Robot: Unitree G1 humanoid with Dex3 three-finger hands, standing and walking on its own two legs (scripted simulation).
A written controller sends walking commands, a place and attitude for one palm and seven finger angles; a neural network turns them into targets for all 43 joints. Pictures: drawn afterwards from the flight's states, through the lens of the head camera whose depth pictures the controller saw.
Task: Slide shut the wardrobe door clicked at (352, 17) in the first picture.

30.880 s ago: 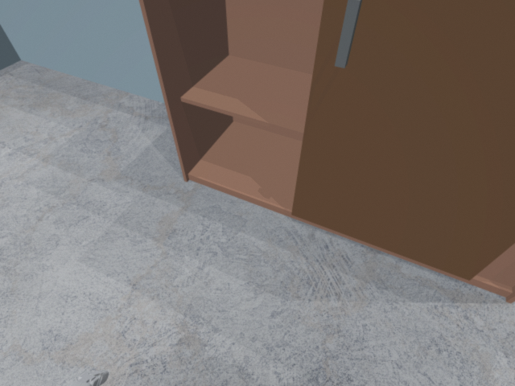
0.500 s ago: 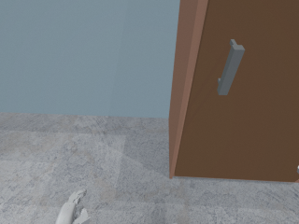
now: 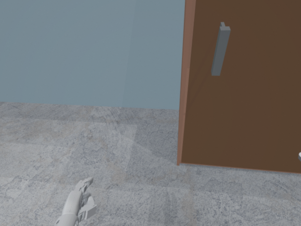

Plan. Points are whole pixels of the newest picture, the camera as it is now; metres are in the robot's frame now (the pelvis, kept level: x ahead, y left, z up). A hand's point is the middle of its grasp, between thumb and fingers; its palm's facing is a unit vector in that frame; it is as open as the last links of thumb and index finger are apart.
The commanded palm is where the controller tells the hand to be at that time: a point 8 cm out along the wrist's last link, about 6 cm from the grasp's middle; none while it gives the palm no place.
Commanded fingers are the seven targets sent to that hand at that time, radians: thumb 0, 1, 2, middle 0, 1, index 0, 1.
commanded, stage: stop stepping back and stand still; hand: right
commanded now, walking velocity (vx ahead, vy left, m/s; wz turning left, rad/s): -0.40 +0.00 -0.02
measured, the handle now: (218, 49) +0.62 -0.21 +0.16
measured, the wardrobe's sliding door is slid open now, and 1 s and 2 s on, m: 0.01 0.01 0.01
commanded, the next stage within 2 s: let the arm hang, fingers relaxed in 1.54 s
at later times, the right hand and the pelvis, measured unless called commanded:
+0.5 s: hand out of the picture +0.06 -0.32 +0.16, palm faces +0.50 +0.81 -0.29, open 7.4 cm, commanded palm +0.00 -0.35 +0.19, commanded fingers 0.00 -0.90 -0.90 0.20 0.30 0.20 0.30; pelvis -0.13 -0.05 +0.00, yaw -2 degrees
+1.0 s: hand out of the picture +0.04 -0.35 +0.17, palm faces +0.49 +0.78 -0.39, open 7.4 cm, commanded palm -0.02 -0.38 +0.19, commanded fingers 0.00 -0.90 -0.90 0.20 0.30 0.20 0.30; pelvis -0.15 -0.08 +0.00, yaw -2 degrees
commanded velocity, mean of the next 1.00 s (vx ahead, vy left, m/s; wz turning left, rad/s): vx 0.19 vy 0.07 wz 0.00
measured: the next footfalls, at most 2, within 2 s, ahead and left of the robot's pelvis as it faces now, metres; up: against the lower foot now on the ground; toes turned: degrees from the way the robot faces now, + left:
left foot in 0.24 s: -0.09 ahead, +0.04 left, +0.00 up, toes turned +2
right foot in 0.46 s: -0.06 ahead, -0.19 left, +0.00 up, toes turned -8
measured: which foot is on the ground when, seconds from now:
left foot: up 0.00-0.22, down 0.24-1.00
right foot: down 0.00-0.24, up 0.26-0.44, down 0.46-1.00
